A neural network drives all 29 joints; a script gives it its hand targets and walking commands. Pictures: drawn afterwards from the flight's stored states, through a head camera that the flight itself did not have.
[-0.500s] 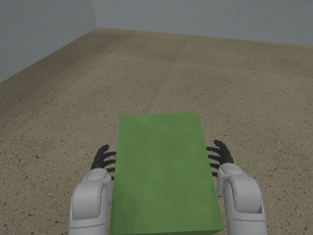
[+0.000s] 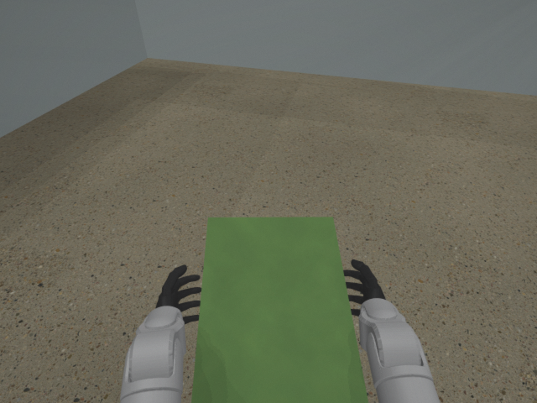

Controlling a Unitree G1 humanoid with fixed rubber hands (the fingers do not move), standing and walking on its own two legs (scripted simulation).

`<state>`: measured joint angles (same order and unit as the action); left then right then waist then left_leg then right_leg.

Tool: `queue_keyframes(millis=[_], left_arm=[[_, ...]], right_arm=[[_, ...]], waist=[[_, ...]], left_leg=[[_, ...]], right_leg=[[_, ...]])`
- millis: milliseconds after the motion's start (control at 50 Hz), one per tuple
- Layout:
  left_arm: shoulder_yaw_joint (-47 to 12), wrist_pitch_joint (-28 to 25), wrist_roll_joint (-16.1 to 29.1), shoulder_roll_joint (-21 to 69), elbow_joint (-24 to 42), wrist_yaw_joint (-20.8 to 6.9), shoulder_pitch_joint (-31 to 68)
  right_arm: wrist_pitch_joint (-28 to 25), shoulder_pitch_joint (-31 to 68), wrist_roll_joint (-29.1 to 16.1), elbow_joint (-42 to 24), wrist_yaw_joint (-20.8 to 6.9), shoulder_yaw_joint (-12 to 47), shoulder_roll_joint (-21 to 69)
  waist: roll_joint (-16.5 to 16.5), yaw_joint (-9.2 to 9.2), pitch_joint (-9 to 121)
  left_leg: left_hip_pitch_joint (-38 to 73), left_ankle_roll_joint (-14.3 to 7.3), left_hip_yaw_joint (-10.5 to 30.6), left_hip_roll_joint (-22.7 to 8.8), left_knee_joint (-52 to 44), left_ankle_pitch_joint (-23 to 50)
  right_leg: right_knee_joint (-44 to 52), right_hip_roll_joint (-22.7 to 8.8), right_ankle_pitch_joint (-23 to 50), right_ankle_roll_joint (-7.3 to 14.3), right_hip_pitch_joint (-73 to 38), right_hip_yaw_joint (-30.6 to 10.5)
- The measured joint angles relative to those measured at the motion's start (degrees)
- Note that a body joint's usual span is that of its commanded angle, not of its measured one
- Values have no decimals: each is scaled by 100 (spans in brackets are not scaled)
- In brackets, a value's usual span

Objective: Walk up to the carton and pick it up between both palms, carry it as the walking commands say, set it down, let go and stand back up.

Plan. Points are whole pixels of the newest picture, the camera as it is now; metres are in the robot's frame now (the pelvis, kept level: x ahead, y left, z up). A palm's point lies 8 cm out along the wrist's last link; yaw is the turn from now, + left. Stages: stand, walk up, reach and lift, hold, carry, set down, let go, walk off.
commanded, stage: hold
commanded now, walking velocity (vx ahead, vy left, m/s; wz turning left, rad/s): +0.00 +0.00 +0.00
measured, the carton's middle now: (271, 316) +0.31 +0.04 -0.04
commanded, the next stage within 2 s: set down in 0.18 s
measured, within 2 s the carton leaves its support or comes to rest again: neither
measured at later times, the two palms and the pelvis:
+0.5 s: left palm (158, 306) +0.28 +0.22 +0.02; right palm (351, 309) +0.30 -0.09 +0.01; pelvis +0.01 +0.04 +0.00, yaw -2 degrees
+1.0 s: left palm (173, 324) +0.29 +0.22 -0.06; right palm (343, 319) +0.33 -0.09 -0.06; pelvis -0.02 +0.02 -0.03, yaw -1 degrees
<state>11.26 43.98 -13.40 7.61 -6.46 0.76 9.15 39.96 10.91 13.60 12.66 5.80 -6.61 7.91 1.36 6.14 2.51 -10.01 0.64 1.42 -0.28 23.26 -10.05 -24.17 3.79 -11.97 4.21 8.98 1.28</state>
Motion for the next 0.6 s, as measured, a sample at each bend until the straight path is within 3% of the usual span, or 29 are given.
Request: queue_keyframes(millis=[80, 180, 300, 440, 600], left_arm=[[267, -24, -182, 58, -316, -65, 374], [413, 13, -385, 88, -437, -120, 511], [621, -82, -510, 131, -792, -94, 682], [644, -536, -468, 127, -1172, -15, 656], [860, -1154, -442, 166, -1679, 79, 808]], right_arm=[[-62, 403, 215, 458, -84, -271, 78], [-7, 715, 449, 755, -283, -521, 161], [-14, 752, 409, 903, -591, -781, 169], [-416, 614, 457, 1084, -771, -863, 127], [-977, 759, 530, 1490, -793, -1112, 129]], waist=[[55, 52, 65], [22, -14, 46], [-84, 23, -331], [-99, -30, -542], [-105, -130, -436]], left_leg=[[222, 13, -1, 45, -75, -7], [510, -80, -13, 127, -190, -9], [840, -178, -103, 188, -223, -52], [634, -241, -152, 253, -43, -129], [-63, -261, -146, 313, 296, -205]], right_leg=[[83, -18, 5, -43, -215, -76], [219, -86, 14, -125, -514, -132], [269, -131, 9, -206, -827, -272], [44, -165, -78, -265, -588, -379], [-401, -185, -214, -294, 155, -426]])
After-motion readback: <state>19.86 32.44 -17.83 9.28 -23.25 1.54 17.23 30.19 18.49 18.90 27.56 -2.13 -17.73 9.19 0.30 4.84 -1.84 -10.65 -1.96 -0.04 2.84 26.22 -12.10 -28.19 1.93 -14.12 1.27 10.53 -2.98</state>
